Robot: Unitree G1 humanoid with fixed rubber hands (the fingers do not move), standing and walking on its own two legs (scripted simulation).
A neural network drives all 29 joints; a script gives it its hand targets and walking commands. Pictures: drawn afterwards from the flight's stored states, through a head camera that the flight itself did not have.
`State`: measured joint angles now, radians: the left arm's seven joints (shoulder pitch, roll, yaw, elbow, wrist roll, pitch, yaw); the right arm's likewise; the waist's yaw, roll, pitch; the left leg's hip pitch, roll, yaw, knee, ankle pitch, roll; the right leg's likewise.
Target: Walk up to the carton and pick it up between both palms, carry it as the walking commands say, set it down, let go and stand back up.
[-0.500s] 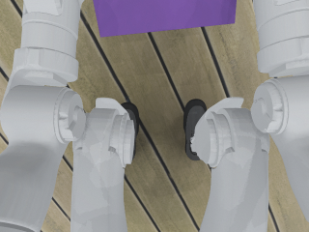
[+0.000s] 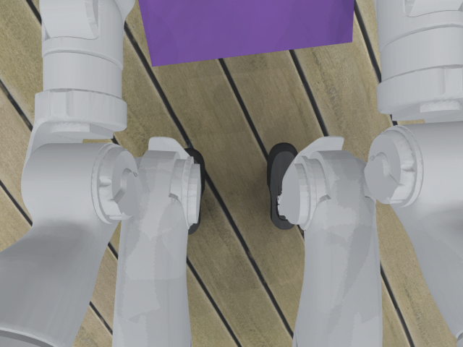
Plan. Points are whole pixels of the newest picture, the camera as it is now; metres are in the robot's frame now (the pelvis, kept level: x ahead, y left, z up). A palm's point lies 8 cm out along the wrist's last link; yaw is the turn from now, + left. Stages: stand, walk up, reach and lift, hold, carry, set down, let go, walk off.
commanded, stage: reach and lift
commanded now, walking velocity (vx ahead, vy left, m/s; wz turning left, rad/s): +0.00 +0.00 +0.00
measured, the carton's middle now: out of the picture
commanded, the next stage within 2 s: none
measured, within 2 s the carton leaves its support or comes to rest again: neither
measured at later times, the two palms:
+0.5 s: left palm out of the picture +0.54 +0.16 -0.04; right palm out of the picture +0.56 -0.15 -0.03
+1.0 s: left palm out of the picture +0.52 +0.16 +0.03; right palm out of the picture +0.53 -0.15 +0.04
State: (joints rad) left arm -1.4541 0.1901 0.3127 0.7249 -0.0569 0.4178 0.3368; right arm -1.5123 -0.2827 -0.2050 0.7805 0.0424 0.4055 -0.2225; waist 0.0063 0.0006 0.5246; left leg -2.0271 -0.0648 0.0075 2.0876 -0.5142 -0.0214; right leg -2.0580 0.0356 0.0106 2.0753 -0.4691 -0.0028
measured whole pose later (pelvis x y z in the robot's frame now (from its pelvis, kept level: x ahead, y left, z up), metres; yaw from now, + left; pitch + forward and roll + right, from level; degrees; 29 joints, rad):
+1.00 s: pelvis -0.02 +0.00 +0.10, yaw +0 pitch +18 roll +1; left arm -1.30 0.13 0.35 0.61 -0.01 0.49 0.33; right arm -1.36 -0.20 -0.22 0.67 0.02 0.47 -0.25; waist 0.01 0.00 0.52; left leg -1.63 -0.07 0.00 1.77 -0.46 -0.01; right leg -1.65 0.04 0.03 1.76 -0.42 0.00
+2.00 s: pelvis -0.01 +0.00 +0.23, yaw -1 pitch +8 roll +2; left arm -1.05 0.06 0.33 0.57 0.01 0.45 0.32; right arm -1.11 -0.12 -0.20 0.62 0.01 0.45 -0.27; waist 0.02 -0.01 0.52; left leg -1.09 -0.06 -0.01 1.30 -0.36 -0.01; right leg -1.12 0.04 0.05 1.31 -0.33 0.00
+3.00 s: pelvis +0.11 -0.01 +0.36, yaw -2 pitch +5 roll +1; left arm -0.50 -0.13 0.46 0.63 0.30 0.52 0.05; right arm -0.54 0.09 -0.36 0.68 -0.29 0.49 -0.08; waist 0.04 0.01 -0.11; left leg -0.44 -0.04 -0.03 0.61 -0.25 0.00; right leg -0.48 0.04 0.07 0.63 -0.24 -0.02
